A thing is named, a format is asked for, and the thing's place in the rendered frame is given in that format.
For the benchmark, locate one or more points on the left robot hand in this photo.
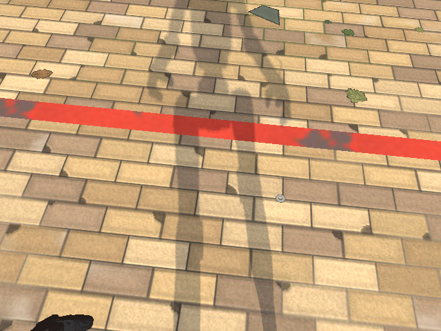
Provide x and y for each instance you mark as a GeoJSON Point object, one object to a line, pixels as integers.
{"type": "Point", "coordinates": [78, 322]}

